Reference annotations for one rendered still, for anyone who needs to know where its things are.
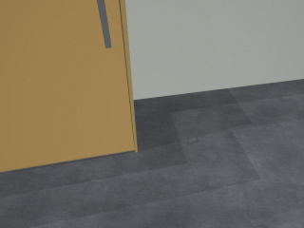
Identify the handle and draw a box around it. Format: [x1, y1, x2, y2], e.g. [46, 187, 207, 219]
[97, 0, 112, 48]

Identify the wardrobe door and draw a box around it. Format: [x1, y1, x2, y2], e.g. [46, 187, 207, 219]
[0, 0, 135, 171]

